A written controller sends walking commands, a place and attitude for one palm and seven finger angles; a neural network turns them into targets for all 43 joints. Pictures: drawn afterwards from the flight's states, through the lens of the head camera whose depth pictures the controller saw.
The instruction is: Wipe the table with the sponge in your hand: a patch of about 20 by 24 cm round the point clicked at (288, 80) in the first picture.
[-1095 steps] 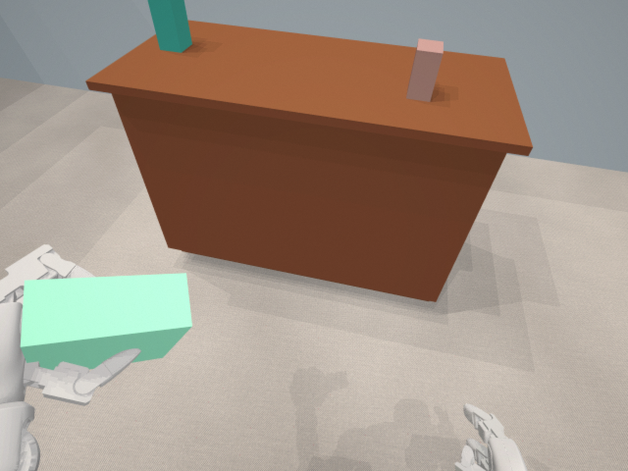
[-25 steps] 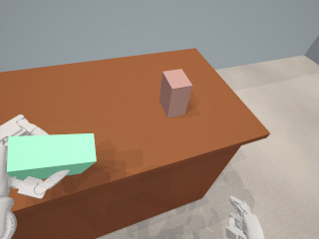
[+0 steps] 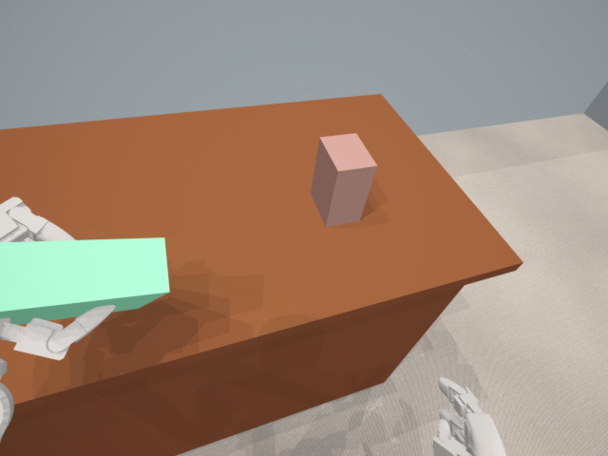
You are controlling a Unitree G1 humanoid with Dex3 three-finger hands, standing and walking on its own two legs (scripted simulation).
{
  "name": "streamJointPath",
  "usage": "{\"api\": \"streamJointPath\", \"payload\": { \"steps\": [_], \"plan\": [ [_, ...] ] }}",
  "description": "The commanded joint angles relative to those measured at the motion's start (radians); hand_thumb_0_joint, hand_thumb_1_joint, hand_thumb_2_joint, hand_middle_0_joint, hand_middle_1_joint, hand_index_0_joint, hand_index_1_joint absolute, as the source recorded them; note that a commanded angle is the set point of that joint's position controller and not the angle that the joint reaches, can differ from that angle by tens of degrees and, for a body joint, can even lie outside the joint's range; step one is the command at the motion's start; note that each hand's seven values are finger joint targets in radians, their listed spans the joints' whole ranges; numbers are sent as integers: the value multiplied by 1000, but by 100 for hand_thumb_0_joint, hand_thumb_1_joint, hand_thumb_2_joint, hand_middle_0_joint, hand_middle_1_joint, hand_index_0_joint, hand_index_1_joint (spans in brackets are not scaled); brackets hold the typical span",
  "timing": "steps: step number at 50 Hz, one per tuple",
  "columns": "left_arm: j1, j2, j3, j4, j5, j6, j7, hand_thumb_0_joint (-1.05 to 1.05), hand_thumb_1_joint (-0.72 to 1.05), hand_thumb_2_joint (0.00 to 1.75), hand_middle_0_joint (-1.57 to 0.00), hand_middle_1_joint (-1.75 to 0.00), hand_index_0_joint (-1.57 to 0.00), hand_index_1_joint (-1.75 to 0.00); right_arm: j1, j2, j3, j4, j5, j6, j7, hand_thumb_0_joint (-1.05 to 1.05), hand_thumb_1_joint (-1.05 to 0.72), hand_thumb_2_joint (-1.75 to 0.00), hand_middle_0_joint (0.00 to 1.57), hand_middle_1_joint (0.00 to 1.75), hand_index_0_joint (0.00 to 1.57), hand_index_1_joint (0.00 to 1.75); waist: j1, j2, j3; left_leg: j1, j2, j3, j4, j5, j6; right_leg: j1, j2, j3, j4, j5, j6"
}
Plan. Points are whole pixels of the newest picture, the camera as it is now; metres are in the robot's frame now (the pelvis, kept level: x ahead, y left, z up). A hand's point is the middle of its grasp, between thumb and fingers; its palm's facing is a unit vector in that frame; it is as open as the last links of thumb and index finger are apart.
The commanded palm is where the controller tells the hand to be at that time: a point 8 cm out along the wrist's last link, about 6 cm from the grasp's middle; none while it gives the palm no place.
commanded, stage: come to a stop and stand still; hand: left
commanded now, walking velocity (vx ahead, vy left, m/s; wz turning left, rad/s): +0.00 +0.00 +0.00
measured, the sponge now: (106, 281) +0.24 +0.24 +0.14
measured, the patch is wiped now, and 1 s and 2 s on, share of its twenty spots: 0.00 0.00 0.00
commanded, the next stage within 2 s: look again from close up in 0.40 s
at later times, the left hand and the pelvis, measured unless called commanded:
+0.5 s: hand (71, 295) +0.21 +0.25 +0.17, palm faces +0.37 -0.86 -0.34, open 9.2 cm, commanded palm +0.15 +0.28 +0.18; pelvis -0.01 +0.00 +0.00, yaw +0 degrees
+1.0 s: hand (21, 242) +0.23 +0.29 +0.20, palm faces +0.46 -0.75 -0.48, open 9.2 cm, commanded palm +0.15 +0.29 +0.18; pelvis -0.01 +0.00 +0.00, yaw +3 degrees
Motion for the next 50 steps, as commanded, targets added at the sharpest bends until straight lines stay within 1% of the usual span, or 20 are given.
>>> {"api": "streamJointPath", "payload": {
  "steps": [1,5,6,10,11,12,15,16,20,21,27,35,38,44,45,46,47,48,49,50],
  "plan": [
    [-51,73,-12,-252,-3,-69,7,0,10,130,-120,-160,-120,-160,-97,-134,-59,-153,2,-68,3,0,-90,-90,20,30,20,30,-22,142,-182,74,148,-108,-102,307,-88,76,-63,52,-25,214,-30],
    [6,132,66,-188,-1,-46,18,0,10,130,-120,-160,-120,-160,-120,-138,-60,-155,4,-42,2,0,-90,-90,20,30,20,30,-15,72,-140,19,149,-101,-124,245,-88,88,-52,52,-37,192,-22],
    [-3,96,37,-162,-6,-46,13,0,10,130,-120,-160,-120,-160,-112,-130,-55,-161,2,-31,-2,0,-90,-90,20,30,20,30,-22,54,-113,-20,148,-115,-136,194,-87,91,-65,48,-51,175,-25],
    [-20,165,106,-191,-10,-49,15,0,10,130,-120,-160,-120,-160,-142,-128,-53,-178,4,-21,-14,0,-90,-90,20,30,20,30,-18,89,-96,-33,142,-107,-166,57,-69,85,-61,67,-68,119,-25],
    [-49,121,58,-210,-11,-54,10,0,10,130,-120,-160,-120,-160,-135,-124,-49,-181,0,-18,-16,0,-90,-90,20,30,20,30,-25,106,-89,-49,139,-118,-174,31,-66,91,-66,62,-70,105,-29],
    [-60,137,62,-237,-9,-56,12,0,10,130,-120,-160,-120,-160,-135,-123,-50,-185,1,-22,-19,0,-90,-90,20,30,20,30,-22,127,-96,-40,142,-120,-182,17,-64,96,-65,69,-65,104,-30],
    [-72,152,64,-293,-5,-61,14,0,10,130,-120,-160,-120,-160,-153,-126,-44,-184,0,-41,-17,0,-90,-90,20,30,20,30,-16,157,-130,-20,142,-115,-180,29,-58,118,-55,64,-57,123,-25],
    [-79,117,31,-295,-4,-62,12,0,10,130,-120,-160,-120,-160,-139,-124,-45,-183,-4,-43,-16,0,-90,-90,20,30,20,30,-19,148,-135,-12,141,-120,-174,42,-57,120,-61,62,-59,132,-28],
    [-43,138,51,-277,2,-54,19,0,10,130,-120,-160,-120,-160,-138,-133,-51,-169,-1,-55,-11,0,-90,-90,20,30,20,30,-15,129,-152,18,138,-110,-159,77,-62,115,-55,70,-61,150,-25],
    [-41,109,30,-261,0,-54,18,0,10,130,-120,-160,-120,-160,-123,-130,-51,-165,-5,-50,-12,0,-90,-90,20,30,20,30,-19,110,-147,10,138,-122,-161,91,-66,121,-62,63,-63,156,-29],
    [-7,120,51,-217,-4,-40,18,0,10,130,-120,-160,-120,-160,-118,-129,-56,-166,-1,-33,-13,0,-90,-90,20,30,20,30,-20,77,-121,4,142,-126,-167,114,-77,112,-67,62,-72,160,-28],
    [-22,151,67,-288,0,-46,19,0,10,130,-120,-160,-120,-160,-145,-132,-54,-174,3,-37,-13,0,-90,-90,20,30,20,30,-17,145,-116,-15,149,-129,-194,66,-70,128,-52,53,-54,133,-22],
    [-35,128,44,-295,2,-49,21,0,10,130,-120,-160,-120,-160,-121,-133,-59,-173,-1,-37,-15,0,-90,-90,20,30,20,30,-20,153,-110,-20,154,-144,-201,60,-79,130,-59,53,-52,130,-29],
    [-12,122,50,-257,1,-45,22,0,10,130,-120,-160,-120,-160,-112,-134,-63,-171,0,-31,-14,0,-90,-90,20,30,20,30,-21,117,-110,-12,159,-151,-204,67,-89,122,-60,50,-55,122,-28],
    [-941,911,231,-687,40,-200,57,0,10,130,-120,-160,-120,-160,177,-229,154,-306,56,11,-85,0,-90,-90,20,30,20,30,-136,308,-189,-252,133,-245,-152,-143,-66,155,15,67,96,-147,37],
    [-586,432,249,-25,103,1,12,0,10,130,-120,-160,-120,-160,-76,-149,-44,-143,-71,15,-47,0,-90,-90,20,30,20,30,70,272,-284,83,103,-178,-129,170,-150,11,16,-9,112,21,-62],
    [-442,332,80,-25,43,27,-4,0,10,130,-120,-160,-120,-160,-82,-190,-43,-181,-80,0,10,0,-90,-90,20,30,20,30,-3,148,-176,88,88,-199,-119,415,-168,-67,28,-49,87,30,-57],
    [-348,377,169,1,37,76,-11,0,10,130,-120,-160,-120,-160,-49,-249,-74,-145,-71,22,30,0,-90,-90,20,30,20,30,27,182,-242,189,123,-188,-52,541,-170,-132,33,-32,101,63,-55],
    [-325,184,28,-66,-9,128,-64,0,10,130,-120,-160,-120,-160,-106,-208,-57,-174,-56,21,32,0,-90,-90,20,30,20,30,28,228,-290,284,115,-173,-36,608,-159,-156,18,-14,97,55,-48],
    [-326,191,39,-51,-44,207,-95,0,10,130,-120,-160,-120,-160,-152,-210,-41,-185,-33,22,41,0,-90,-90,20,30,20,30,31,202,-301,301,113,-161,-37,601,-145,-149,20,-3,107,39,-52]
  ]
}}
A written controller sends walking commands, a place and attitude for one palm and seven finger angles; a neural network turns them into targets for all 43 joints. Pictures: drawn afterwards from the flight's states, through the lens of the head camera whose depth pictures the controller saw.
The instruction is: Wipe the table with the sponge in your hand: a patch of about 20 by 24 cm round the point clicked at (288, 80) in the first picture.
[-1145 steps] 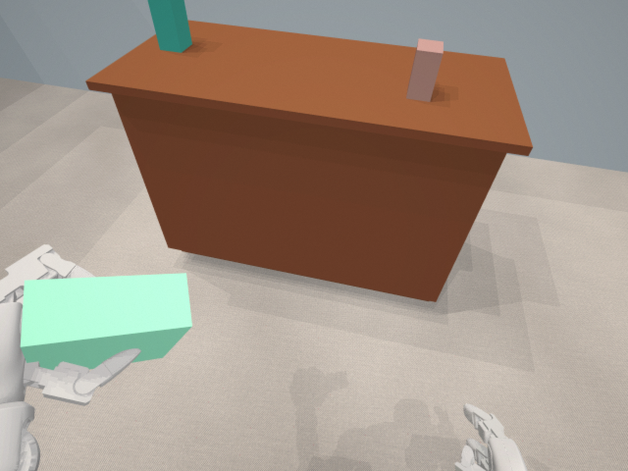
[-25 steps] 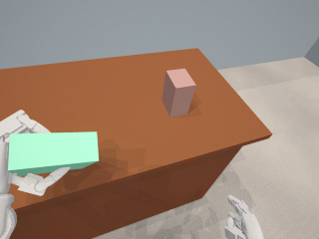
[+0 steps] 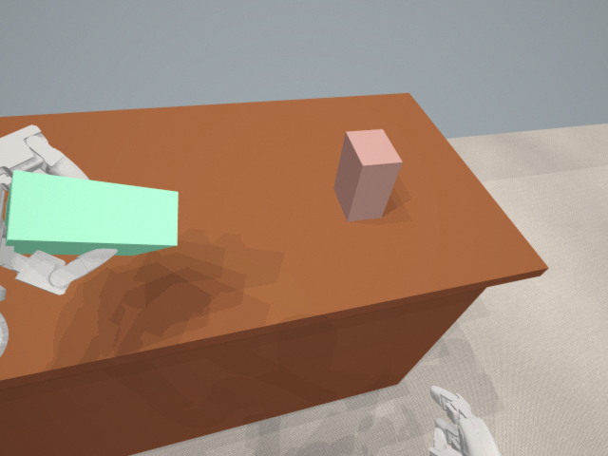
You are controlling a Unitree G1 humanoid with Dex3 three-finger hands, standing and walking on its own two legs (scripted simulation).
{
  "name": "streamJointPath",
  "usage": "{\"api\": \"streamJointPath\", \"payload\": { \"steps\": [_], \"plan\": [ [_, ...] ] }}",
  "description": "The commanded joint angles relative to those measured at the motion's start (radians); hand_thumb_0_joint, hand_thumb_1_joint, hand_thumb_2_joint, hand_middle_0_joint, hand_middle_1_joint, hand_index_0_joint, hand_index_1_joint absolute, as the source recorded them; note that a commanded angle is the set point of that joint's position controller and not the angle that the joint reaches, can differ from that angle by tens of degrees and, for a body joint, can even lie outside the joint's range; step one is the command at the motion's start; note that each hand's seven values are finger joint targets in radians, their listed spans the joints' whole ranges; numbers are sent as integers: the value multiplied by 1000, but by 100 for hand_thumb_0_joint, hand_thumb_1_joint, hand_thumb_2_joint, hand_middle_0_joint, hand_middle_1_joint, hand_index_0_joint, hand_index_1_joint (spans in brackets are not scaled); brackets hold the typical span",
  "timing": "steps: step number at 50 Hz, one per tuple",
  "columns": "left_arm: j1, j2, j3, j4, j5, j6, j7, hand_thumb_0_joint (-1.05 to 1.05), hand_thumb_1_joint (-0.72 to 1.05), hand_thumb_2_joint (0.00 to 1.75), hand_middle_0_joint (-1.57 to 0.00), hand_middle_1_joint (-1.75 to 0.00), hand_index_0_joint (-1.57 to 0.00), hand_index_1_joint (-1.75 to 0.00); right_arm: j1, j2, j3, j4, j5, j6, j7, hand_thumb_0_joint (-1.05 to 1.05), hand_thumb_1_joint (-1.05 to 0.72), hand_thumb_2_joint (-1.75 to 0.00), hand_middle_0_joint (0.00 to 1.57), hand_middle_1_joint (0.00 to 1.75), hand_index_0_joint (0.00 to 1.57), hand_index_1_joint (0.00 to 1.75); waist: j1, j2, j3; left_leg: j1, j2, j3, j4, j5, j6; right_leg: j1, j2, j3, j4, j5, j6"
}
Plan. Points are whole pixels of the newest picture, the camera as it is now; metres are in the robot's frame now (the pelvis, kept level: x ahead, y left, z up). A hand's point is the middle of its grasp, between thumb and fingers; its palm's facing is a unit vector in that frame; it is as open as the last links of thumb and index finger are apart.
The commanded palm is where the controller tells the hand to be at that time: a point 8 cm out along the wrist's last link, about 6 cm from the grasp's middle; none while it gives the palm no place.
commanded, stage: turn the palm down, sponge in hand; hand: left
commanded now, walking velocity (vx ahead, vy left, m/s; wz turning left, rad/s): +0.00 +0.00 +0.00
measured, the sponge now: (110, 224) +0.28 +0.24 +0.18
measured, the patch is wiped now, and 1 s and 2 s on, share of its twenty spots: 0.00 0.00 0.00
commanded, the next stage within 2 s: none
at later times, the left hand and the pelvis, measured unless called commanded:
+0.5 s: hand (66, 272) +0.22 +0.26 +0.17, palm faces +0.40 -0.55 -0.73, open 9.2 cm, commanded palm +0.18 +0.26 +0.22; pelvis -0.03 -0.06 -0.01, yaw +0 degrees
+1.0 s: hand (131, 285) +0.23 +0.21 +0.16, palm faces +0.12 -0.38 -0.92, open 9.2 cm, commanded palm +0.19 +0.24 +0.24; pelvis +0.00 -0.06 -0.01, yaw -2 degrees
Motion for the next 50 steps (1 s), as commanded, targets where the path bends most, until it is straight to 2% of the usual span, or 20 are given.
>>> {"api": "streamJointPath", "payload": {
  "steps": [1,3,5,8,10,11,13,15,20,22,25,28,30,33,35,38,41,45,47,50],
  "plan": [
    [-16,19,44,-132,-99,186,-77,0,10,130,-120,-160,-120,-160,-136,-200,-91,-135,11,-19,23,0,-90,-90,20,30,20,30,37,186,-256,303,159,-103,-57,588,-144,-89,19,-29,18,107,-32],
    [21,10,-49,-251,-57,268,-111,0,10,130,-120,-160,-120,-160,-193,-198,-78,-168,29,1,42,0,-90,-90,20,30,20,30,34,168,-214,229,153,-91,-45,498,-118,-87,18,-45,13,148,-28],
    [49,47,-45,-314,25,295,-106,0,10,130,-120,-160,-120,-160,-269,-178,-59,-203,50,26,57,0,-90,-90,20,30,20,30,20,114,-166,134,140,-77,-57,260,-95,-84,33,-47,19,110,-30],
    [81,173,96,-407,82,170,-37,0,10,130,-120,-160,-120,-160,-232,-177,-71,-209,16,48,37,0,-90,-90,20,30,20,30,13,34,-202,75,141,-99,-66,85,-82,-106,45,-58,36,55,-24],
    [-2,275,222,-507,56,87,30,0,10,130,-120,-160,-120,-160,-277,-170,-62,-223,22,44,16,0,-90,-90,20,30,20,30,23,64,-276,66,137,-104,-72,-78,-79,-108,59,-41,50,-27,-19],
    [-44,274,233,-489,60,48,64,0,10,130,-120,-160,-120,-160,-243,-138,-62,-211,10,41,3,0,-90,-90,20,30,20,30,42,108,-295,46,125,-104,-72,-75,-85,-88,52,-38,45,-41,-27],
    [-39,221,215,-353,57,13,110,0,10,130,-120,-160,-120,-160,-231,-134,-71,-147,13,45,-8,0,-90,-90,20,30,20,30,16,174,-228,24,130,-99,-61,-136,-90,-140,54,-36,44,-69,-24],
    [-143,249,208,-244,83,52,132,0,10,130,-120,-160,-120,-160,-242,-144,-73,-123,25,54,-17,0,-90,-90,20,30,20,30,-5,252,-177,-8,116,-74,-41,-192,-76,-159,40,-17,17,-93,-27],
    [-203,231,-1,-21,143,332,9,0,10,130,-120,-160,-120,-160,-298,-176,-54,-142,65,95,-63,0,-90,-90,20,30,20,30,-21,238,-132,-47,82,-14,-12,-196,-54,-115,-4,38,-68,-150,-22],
    [-236,234,-91,-60,179,386,-63,0,10,130,-120,-160,-120,-160,-284,-173,-51,-165,74,96,-82,0,-90,-90,20,30,20,30,-25,172,-137,-33,79,-7,12,-165,-45,-111,-21,73,-103,-210,-11],
    [-225,304,-60,-152,227,341,-127,0,10,130,-120,-160,-120,-160,-316,-150,-40,-199,84,79,-90,0,-90,-90,20,30,20,30,-20,56,-135,-42,78,-18,76,-113,-45,-111,-45,168,-145,-320,-8],
    [-144,412,124,-220,198,185,-117,0,10,130,-120,-160,-120,-160,-268,-144,-58,-178,57,68,-96,0,-90,-90,20,30,20,30,21,-21,-219,-60,86,-46,113,-50,-49,-58,-66,184,-111,-212,14],
    [-92,505,278,-229,164,123,-75,0,10,130,-120,-160,-120,-160,-271,-134,-66,-161,56,51,-92,0,-90,-90,20,30,20,30,55,45,-236,-64,89,-48,140,-21,-67,-32,-79,233,-102,-128,10],
    [-51,413,264,-203,159,135,16,0,10,130,-120,-160,-120,-160,-231,-134,-90,-134,52,68,-76,0,-90,-90,20,30,20,30,58,214,-270,-71,97,-41,143,63,-81,11,-85,221,-31,123,-6],
    [7,391,243,-116,181,217,62,0,10,130,-120,-160,-120,-160,-236,-147,-97,-128,55,91,-64,0,-90,-90,20,30,20,30,60,225,-242,-95,93,-38,149,77,-92,23,-95,261,-24,223,-1],
    [37,373,136,-35,239,376,50,0,10,130,-120,-160,-120,-160,-223,-184,-103,-138,63,142,-70,0,-90,-90,20,30,20,30,34,66,-188,-132,104,-35,140,68,-79,21,-109,253,-3,308,33],
    [-6,416,84,-35,285,471,-40,0,10,130,-120,-160,-120,-160,-248,-206,-88,-171,88,156,-85,0,-90,-90,20,30,20,30,11,-25,-177,-123,99,-28,134,56,-54,25,-111,230,-15,297,61],
    [-76,391,5,-305,329,388,-144,0,10,130,-120,-160,-120,-160,-324,-163,-61,-238,99,105,-102,0,-90,-90,20,30,20,30,6,49,-259,-7,85,-21,135,134,-32,7,-76,208,-11,314,48],
    [-49,408,31,-387,356,297,-137,0,10,130,-120,-160,-120,-160,-269,-153,-67,-222,77,79,-111,0,-90,-90,20,30,20,30,21,88,-322,59,83,-19,122,197,-24,3,-51,143,4,314,31],
    [13,503,169,-427,410,236,-50,0,10,130,-120,-160,-120,-160,-276,-150,-70,-199,60,45,-109,0,-90,-90,20,30,20,30,65,179,-301,90,85,-25,98,211,-39,-35,-18,134,-17,218,-11]
  ]
}}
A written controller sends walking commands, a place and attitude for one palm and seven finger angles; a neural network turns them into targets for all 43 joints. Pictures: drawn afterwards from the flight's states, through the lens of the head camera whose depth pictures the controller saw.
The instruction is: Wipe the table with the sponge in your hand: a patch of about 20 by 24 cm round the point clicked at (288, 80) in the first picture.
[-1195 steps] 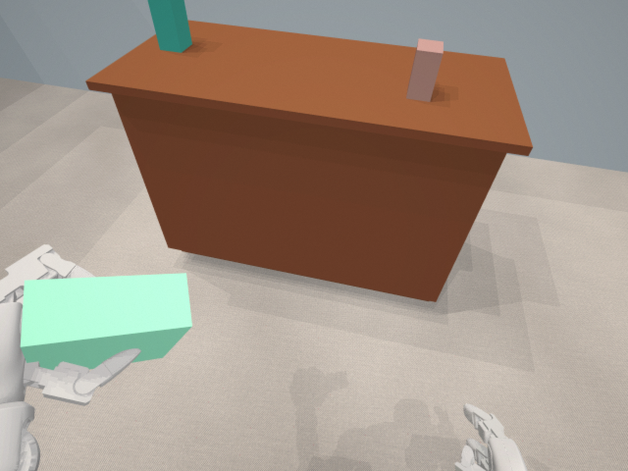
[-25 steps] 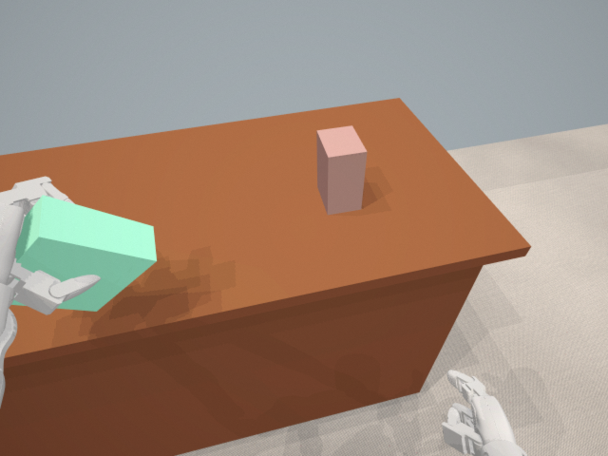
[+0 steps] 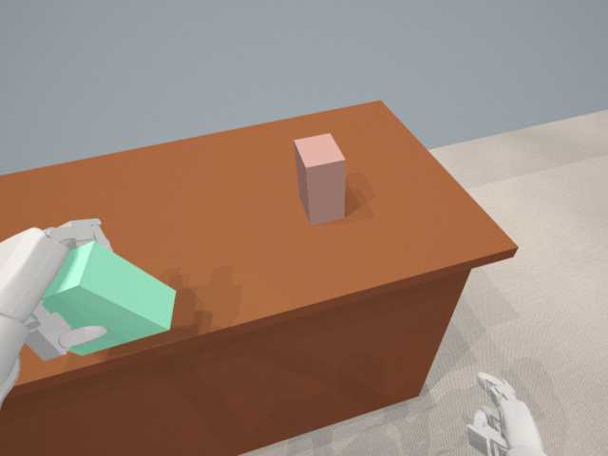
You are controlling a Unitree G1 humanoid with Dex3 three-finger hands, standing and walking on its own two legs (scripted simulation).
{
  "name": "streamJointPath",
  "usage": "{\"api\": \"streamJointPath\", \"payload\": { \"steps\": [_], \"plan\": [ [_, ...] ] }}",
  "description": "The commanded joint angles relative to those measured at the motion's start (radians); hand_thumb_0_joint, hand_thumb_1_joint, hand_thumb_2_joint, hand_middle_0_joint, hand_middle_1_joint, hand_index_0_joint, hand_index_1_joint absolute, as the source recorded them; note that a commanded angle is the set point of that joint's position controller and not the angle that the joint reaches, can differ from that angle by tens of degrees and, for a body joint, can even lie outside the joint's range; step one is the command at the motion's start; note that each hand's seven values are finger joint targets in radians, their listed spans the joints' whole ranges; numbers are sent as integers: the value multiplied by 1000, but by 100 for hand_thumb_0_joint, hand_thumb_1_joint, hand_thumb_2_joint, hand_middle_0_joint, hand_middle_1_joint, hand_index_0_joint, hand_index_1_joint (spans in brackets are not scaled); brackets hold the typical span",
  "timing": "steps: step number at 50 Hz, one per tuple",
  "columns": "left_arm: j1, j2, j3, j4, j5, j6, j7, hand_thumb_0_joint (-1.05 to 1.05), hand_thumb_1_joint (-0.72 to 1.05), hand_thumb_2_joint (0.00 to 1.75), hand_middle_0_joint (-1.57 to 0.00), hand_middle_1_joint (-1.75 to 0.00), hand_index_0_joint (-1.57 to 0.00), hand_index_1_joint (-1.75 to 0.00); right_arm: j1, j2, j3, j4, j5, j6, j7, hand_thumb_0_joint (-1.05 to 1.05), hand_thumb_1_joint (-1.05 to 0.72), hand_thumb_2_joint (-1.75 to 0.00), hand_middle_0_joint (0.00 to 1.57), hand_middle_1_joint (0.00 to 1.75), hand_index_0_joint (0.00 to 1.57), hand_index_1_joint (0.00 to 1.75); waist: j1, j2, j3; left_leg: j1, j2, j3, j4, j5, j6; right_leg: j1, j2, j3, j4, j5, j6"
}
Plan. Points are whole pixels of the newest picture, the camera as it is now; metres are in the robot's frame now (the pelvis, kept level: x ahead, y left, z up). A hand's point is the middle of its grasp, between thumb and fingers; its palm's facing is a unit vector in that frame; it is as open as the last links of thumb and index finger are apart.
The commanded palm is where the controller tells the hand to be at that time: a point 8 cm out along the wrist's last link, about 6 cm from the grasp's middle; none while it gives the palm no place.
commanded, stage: turn the palm down, sponge in hand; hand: left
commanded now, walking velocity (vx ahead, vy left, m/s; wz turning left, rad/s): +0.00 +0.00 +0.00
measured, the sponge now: (102, 311) +0.23 +0.27 +0.12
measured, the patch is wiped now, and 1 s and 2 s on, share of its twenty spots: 0.00 0.00 0.00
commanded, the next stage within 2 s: move the sponge above the wiping area in 1.10 s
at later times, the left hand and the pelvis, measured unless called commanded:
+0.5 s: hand (38, 288) +0.21 +0.29 +0.20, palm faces +0.20 -0.09 -0.97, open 9.2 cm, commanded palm +0.17 +0.32 +0.28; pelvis -0.03 +0.04 +0.01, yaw +0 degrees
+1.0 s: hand out of the picture +0.21 +0.31 +0.25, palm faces +0.36 +0.04 -0.93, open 9.2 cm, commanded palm +0.17 +0.31 +0.28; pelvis -0.02 +0.03 +0.02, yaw +0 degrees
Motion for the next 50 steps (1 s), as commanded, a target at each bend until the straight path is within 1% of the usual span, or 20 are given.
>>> {"api": "streamJointPath", "payload": {
  "steps": [1,2,5,8,9,15,18,20,21,22,26,30,32,35,37,41,42,45,47,50],
  "plan": [
    [-218,355,295,-327,84,-146,149,0,10,130,-120,-160,-120,-160,-175,-50,-20,-165,-26,-99,0,0,-90,-90,20,30,20,30,33,46,-225,133,13,-25,-56,286,28,49,-92,116,-158,267,51],
    [-227,358,328,-269,91,-129,187,0,10,130,-120,-160,-120,-160,-171,-47,-28,-153,-26,-95,4,0,-90,-90,20,30,20,30,44,44,-204,118,19,-27,-68,279,21,52,-88,119,-160,255,46],
    [-298,273,264,-123,91,1,250,0,10,130,-120,-160,-120,-160,-229,-56,-33,-128,-3,-58,27,0,-90,-90,20,30,20,30,50,110,-131,71,27,-27,-120,251,-8,77,-79,146,-185,208,24],
    [-297,250,170,13,106,89,207,0,10,130,-120,-160,-120,-160,-217,-74,-17,-133,7,-18,28,0,-90,-90,20,30,20,30,33,-82,-64,43,36,-18,-163,163,3,61,-76,105,-212,131,52],
    [-308,246,139,23,118,115,183,0,10,130,-120,-160,-120,-160,-238,-80,-6,-142,12,-13,27,0,-90,-90,20,30,20,30,33,-97,-63,45,33,-17,-174,139,7,59,-78,93,-220,105,57],
    [-440,83,-125,-160,207,183,50,0,10,130,-120,-160,-120,-160,-389,-34,39,-204,44,-64,34,0,-90,-90,20,30,20,30,12,19,-96,126,16,-48,-234,21,19,46,-71,78,-239,12,46],
    [-491,216,-68,-297,316,145,51,0,10,130,-120,-160,-120,-160,-358,-51,26,-176,10,-83,23,0,-90,-90,20,30,20,30,34,56,-191,167,23,-94,-278,1,30,112,-65,76,-204,21,35],
    [-557,370,58,-376,412,139,69,0,10,130,-120,-160,-120,-160,-410,-46,38,-168,-2,-93,24,0,-90,-90,20,30,20,30,62,106,-234,153,23,-113,-291,17,30,176,-38,120,-178,36,15],
    [-614,398,77,-374,449,132,85,0,10,130,-120,-160,-120,-160,-388,-48,36,-150,-18,-88,26,0,-90,-90,20,30,20,30,71,122,-283,158,24,-113,-283,71,27,206,-49,108,-164,58,10],
    [-609,412,101,-315,473,132,102,0,10,130,-120,-160,-120,-160,-386,-41,37,-126,-24,-82,28,0,-90,-90,20,30,20,30,80,136,-265,165,28,-118,-287,104,19,199,-45,120,-168,64,2],
    [-649,309,97,-101,388,183,139,0,10,130,-120,-160,-120,-160,-397,-45,32,-69,-3,-58,46,0,-90,-90,20,30,20,30,80,45,-122,160,39,-115,-308,127,-10,154,-50,117,-240,69,-5],
    [-479,149,-20,96,345,238,53,0,10,130,-120,-160,-120,-160,-427,-44,45,-94,24,-34,56,0,-90,-90,20,30,20,30,63,-69,19,129,27,-85,-328,88,-8,88,-48,88,-302,66,14],
    [-435,73,-111,50,338,238,18,0,10,130,-120,-160,-120,-160,-376,-49,41,-113,27,-29,58,0,-90,-90,20,30,20,30,52,-64,-2,135,33,-71,-339,53,-4,94,-59,44,-287,82,34],
    [-403,-20,-199,-57,358,233,3,0,10,130,-120,-160,-120,-160,-434,-25,49,-158,41,-63,72,0,-90,-90,20,30,20,30,40,-34,-61,152,24,-78,-340,-12,7,109,-51,65,-277,70,29],
    [-443,56,-165,-180,384,202,21,0,10,130,-120,-160,-120,-160,-399,-43,35,-154,26,-73,64,0,-90,-90,20,30,20,30,45,-4,-141,171,26,-90,-346,-36,19,151,-55,64,-253,61,34],
    [-673,366,58,-436,523,145,93,0,10,130,-120,-160,-120,-160,-436,-51,30,-149,-26,-100,45,0,-90,-90,20,30,20,30,91,179,-366,144,25,-127,-331,34,44,348,-27,130,-137,123,9],
    [-648,384,78,-379,537,135,113,0,10,130,-120,-160,-120,-160,-419,-41,35,-121,-36,-97,41,0,-90,-90,20,30,20,30,93,177,-342,166,22,-127,-325,88,33,316,-25,138,-148,120,-2],
    [-648,369,105,-247,521,148,145,0,10,130,-120,-160,-120,-160,-431,-32,34,-87,-24,-88,47,0,-90,-90,20,30,20,30,93,95,-218,198,16,-126,-299,166,16,225,-23,202,-238,93,-32],
    [-672,286,46,-74,463,166,149,0,10,130,-120,-160,-120,-160,-402,-40,28,-47,-12,-68,50,0,-90,-90,20,30,20,30,74,4,-90,207,19,-101,-290,196,7,148,-48,171,-295,85,-19],
    [-550,160,-20,125,392,210,88,0,10,130,-120,-160,-120,-160,-438,-46,33,-59,20,-57,57,0,-90,-90,20,30,20,30,60,-71,57,164,9,-85,-307,138,2,80,-51,160,-352,64,-4]
  ]
}}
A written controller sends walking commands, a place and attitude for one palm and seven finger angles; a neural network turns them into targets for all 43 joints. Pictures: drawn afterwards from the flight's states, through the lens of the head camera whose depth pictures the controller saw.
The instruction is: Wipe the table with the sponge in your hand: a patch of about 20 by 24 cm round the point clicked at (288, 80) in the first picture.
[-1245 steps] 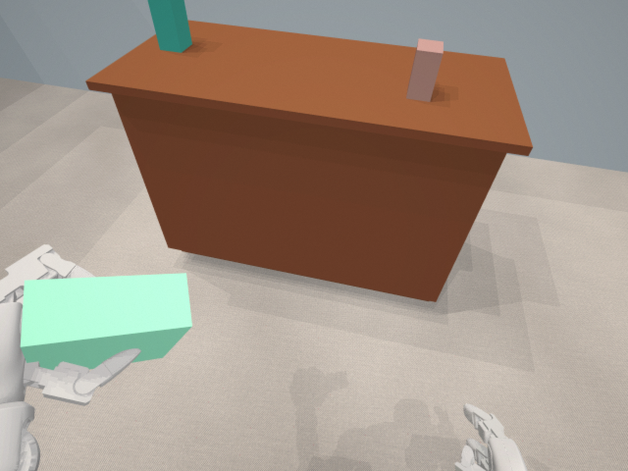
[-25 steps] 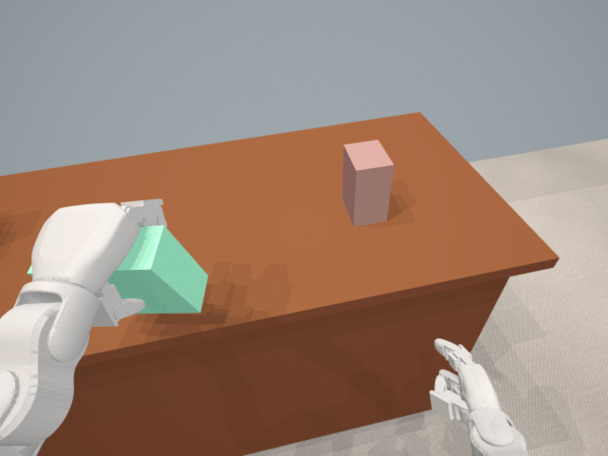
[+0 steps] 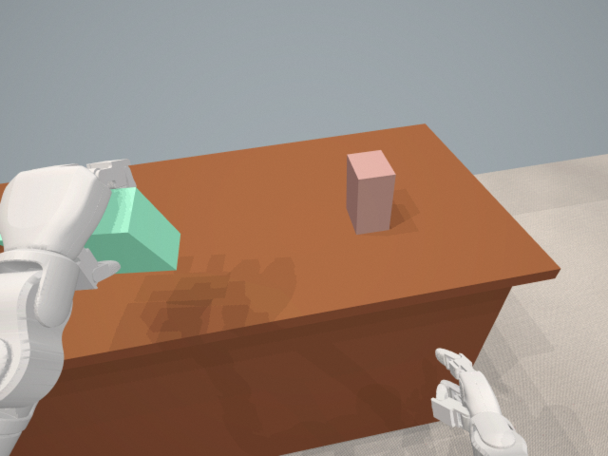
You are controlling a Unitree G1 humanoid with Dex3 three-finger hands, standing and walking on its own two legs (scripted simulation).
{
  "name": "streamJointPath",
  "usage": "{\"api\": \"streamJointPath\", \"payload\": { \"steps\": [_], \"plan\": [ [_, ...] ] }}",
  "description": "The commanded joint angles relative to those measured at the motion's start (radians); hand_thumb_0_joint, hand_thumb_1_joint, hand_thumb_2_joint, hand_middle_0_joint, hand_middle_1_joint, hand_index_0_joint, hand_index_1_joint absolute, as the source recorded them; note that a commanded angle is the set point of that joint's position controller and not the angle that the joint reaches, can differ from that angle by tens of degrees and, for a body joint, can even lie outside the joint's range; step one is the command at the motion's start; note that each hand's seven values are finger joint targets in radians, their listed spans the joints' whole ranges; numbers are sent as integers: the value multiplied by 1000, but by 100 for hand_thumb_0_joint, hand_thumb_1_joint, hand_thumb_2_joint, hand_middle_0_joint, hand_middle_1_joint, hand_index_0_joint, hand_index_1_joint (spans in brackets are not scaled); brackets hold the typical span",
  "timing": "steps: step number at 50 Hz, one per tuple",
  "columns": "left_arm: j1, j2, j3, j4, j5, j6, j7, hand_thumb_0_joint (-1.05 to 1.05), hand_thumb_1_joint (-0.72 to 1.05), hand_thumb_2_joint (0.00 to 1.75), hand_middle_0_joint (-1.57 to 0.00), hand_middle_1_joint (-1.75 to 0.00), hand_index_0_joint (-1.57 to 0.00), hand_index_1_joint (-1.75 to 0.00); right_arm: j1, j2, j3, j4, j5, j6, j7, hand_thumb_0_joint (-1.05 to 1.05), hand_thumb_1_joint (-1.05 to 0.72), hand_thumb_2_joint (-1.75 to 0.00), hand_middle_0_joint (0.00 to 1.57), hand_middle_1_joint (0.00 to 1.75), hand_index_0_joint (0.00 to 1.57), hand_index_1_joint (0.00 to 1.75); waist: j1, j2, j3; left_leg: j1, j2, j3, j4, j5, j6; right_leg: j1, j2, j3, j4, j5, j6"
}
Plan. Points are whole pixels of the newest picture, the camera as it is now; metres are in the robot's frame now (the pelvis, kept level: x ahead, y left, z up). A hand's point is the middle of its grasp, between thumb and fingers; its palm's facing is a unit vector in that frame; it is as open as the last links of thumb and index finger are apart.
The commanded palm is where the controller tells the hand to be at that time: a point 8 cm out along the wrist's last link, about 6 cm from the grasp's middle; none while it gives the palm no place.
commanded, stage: turn the palm down, sponge in hand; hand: left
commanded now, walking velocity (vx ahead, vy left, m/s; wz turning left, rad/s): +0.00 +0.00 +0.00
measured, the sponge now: (109, 243) +0.25 +0.30 +0.19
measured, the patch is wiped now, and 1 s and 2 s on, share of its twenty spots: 0.00 0.00 0.00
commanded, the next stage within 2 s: move the sponge above the wiping area in 0.10 s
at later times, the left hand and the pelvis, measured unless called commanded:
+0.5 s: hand (69, 210) +0.25 +0.32 +0.24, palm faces +0.34 +0.06 -0.94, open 9.1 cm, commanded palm +0.19 +0.29 +0.26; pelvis +0.01 -0.02 +0.00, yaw -1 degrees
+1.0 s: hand (66, 226) +0.25 +0.36 +0.20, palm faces +0.22 +0.01 -0.98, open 9.1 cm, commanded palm +0.21 +0.31 +0.24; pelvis +0.02 -0.01 +0.00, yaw +0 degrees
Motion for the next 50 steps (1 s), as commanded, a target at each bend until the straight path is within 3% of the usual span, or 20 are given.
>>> {"api": "streamJointPath", "payload": {
  "steps": [1,5,6,8,11,15,18,22,24,25,27,30,32,35,38,40,43,45,48,50],
  "plan": [
    [-206,102,177,101,-49,71,-12,0,10,130,-120,-160,-120,-160,-226,-114,-41,-188,26,-41,-1,0,-90,-90,20,30,20,30,-43,-118,-4,-25,46,-92,-120,15,-36,-74,-38,85,-166,-30,-20],
    [-47,-66,31,-8,-74,87,-73,0,10,130,-120,-160,-120,-160,-264,-84,-33,-267,49,-66,15,0,-90,-90,20,30,20,30,-52,-73,-84,-10,35,-68,-110,-22,-28,-51,-35,75,-150,-22,-12],
    [-38,-55,25,-76,-74,75,-72,0,10,130,-120,-160,-120,-160,-223,-99,-39,-269,44,-69,18,0,-90,-90,20,30,20,30,-55,-83,-126,-17,36,-63,-103,-30,-22,-30,-46,57,-142,-21,-4],
    [-48,50,92,-221,-43,56,-59,0,10,130,-120,-160,-120,-160,-235,-104,-46,-283,29,-74,10,0,-90,-90,20,30,20,30,-45,-73,-206,8,26,-61,-86,-6,-11,8,-46,82,-121,-28,-6],
    [-227,329,296,-422,58,19,-5,0,10,130,-120,-160,-120,-160,-260,-109,-45,-281,-11,-91,-6,0,-90,-90,20,30,20,30,-13,26,-379,40,15,-74,-51,81,-8,93,-43,141,-62,-4,-32],
    [-278,401,388,-268,100,-1,72,0,10,130,-120,-160,-120,-160,-233,-96,-53,-220,-12,-79,-16,0,-90,-90,20,30,20,30,-6,44,-277,40,15,-96,-44,135,-19,51,-11,219,-102,22,-70],
    [-289,292,320,-86,27,12,92,0,10,130,-120,-160,-120,-160,-211,-104,-64,-187,3,-59,-8,0,-90,-90,20,30,20,30,-22,23,-157,39,28,-87,-55,142,-28,5,-28,196,-138,51,-58],
    [-92,196,259,131,-51,69,-6,0,10,130,-120,-160,-120,-160,-199,-132,-64,-194,23,-38,-10,0,-90,-90,20,30,20,30,-36,-115,-40,-18,31,-61,-58,101,-25,-30,-49,156,-159,78,-15],
    [7,147,214,139,-69,82,-64,0,10,130,-120,-160,-120,-160,-192,-136,-62,-218,30,-36,-10,0,-90,-90,20,30,20,30,-45,-162,-52,-35,31,-46,-47,96,-19,-26,-60,121,-151,96,6],
    [45,89,175,139,-72,88,-91,0,10,130,-120,-160,-120,-160,-241,-121,-53,-242,42,-52,-5,0,-90,-90,20,30,20,30,-54,-133,-48,-25,28,-46,-42,86,-20,-48,-53,144,-164,71,-2],
    [22,93,135,85,-75,67,-115,0,10,130,-120,-160,-120,-160,-185,-132,-55,-247,41,-59,-12,0,-90,-90,20,30,20,30,-69,-135,-84,-29,27,-37,-30,48,-10,-46,-67,110,-152,33,15],
    [-114,225,188,-88,-9,3,-120,0,10,130,-120,-160,-120,-160,-242,-115,-49,-272,30,-101,-31,0,-90,-90,20,30,20,30,-72,-65,-197,24,10,-53,-10,29,-2,-38,-61,175,-145,-53,1],
    [-277,359,254,-168,60,-72,-101,0,10,130,-120,-160,-120,-160,-206,-121,-52,-255,1,-118,-55,0,-90,-90,20,30,20,30,-63,1,-301,78,-2,-59,-3,71,6,0,-66,156,-123,-49,-6],
    [-306,534,450,-252,113,-171,-19,0,10,130,-120,-160,-120,-160,-199,-105,-50,-230,-22,-145,-75,0,-90,-90,20,30,20,30,-13,107,-335,127,-4,-83,-3,139,-1,12,-34,194,-124,0,-50],
    [-227,390,429,-135,56,-187,74,0,10,130,-120,-160,-120,-160,-136,-91,-74,-185,-16,-125,-59,0,-90,-90,20,30,20,30,-20,109,-248,100,22,-86,-27,200,-20,12,-36,165,-128,86,-64],
    [-258,321,421,-22,-1,-122,102,0,10,130,-120,-160,-120,-160,-193,-96,-80,-173,3,-112,-33,0,-90,-90,20,30,20,30,-12,107,-188,66,27,-99,-34,214,-35,18,-34,184,-139,127,-71],
    [-90,240,353,173,-55,-42,54,0,10,130,-120,-160,-120,-160,-138,-134,-87,-166,9,-68,-17,0,-90,-90,20,30,20,30,-24,-109,-68,-11,44,-76,-58,151,-33,-14,-47,125,-148,122,-25],
    [47,159,290,230,-65,2,-13,0,10,130,-120,-160,-120,-160,-194,-134,-72,-205,26,-61,-5,0,-90,-90,20,30,20,30,-28,-154,-32,-34,38,-60,-66,135,-31,-34,-40,118,-155,123,-16],
    [81,86,179,144,-83,30,-78,0,10,130,-120,-160,-120,-160,-153,-145,-72,-238,37,-48,-2,0,-90,-90,20,30,20,30,-55,-144,-80,-35,42,-43,-63,111,-19,-29,-50,38,-125,147,13],
    [7,54,116,52,-59,28,-101,0,10,130,-120,-160,-120,-160,-219,-117,-53,-268,48,-73,-3,0,-90,-90,20,30,20,30,-72,-106,-132,-4,35,-54,-59,72,-13,-50,-42,60,-125,81,5]
  ]
}}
